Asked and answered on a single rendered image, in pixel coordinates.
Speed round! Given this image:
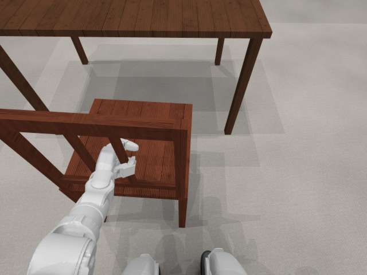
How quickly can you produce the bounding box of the robot thigh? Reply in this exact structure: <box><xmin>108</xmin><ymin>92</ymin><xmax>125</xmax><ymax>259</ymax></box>
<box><xmin>121</xmin><ymin>257</ymin><xmax>159</xmax><ymax>275</ymax></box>
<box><xmin>205</xmin><ymin>252</ymin><xmax>247</xmax><ymax>275</ymax></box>

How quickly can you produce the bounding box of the left robot thigh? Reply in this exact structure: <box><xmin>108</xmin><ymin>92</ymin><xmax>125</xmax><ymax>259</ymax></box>
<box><xmin>121</xmin><ymin>257</ymin><xmax>159</xmax><ymax>275</ymax></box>

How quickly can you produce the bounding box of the robot left forearm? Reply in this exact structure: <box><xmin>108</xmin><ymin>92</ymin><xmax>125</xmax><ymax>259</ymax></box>
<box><xmin>26</xmin><ymin>170</ymin><xmax>115</xmax><ymax>275</ymax></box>

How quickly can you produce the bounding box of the right robot thigh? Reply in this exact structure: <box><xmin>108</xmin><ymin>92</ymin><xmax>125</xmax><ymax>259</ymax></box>
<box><xmin>205</xmin><ymin>252</ymin><xmax>247</xmax><ymax>275</ymax></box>

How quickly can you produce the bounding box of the left robot upper arm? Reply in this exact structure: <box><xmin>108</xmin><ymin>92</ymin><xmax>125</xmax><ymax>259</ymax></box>
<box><xmin>29</xmin><ymin>233</ymin><xmax>97</xmax><ymax>275</ymax></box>

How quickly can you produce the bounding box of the robot left hand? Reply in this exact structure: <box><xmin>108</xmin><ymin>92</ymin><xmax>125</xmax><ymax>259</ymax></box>
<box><xmin>95</xmin><ymin>138</ymin><xmax>139</xmax><ymax>179</ymax></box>

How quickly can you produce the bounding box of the chair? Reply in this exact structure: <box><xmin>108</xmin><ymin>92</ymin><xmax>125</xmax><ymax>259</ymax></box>
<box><xmin>0</xmin><ymin>99</ymin><xmax>193</xmax><ymax>228</ymax></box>

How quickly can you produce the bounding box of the table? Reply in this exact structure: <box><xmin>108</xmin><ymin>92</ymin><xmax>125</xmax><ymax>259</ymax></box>
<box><xmin>0</xmin><ymin>0</ymin><xmax>272</xmax><ymax>135</ymax></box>

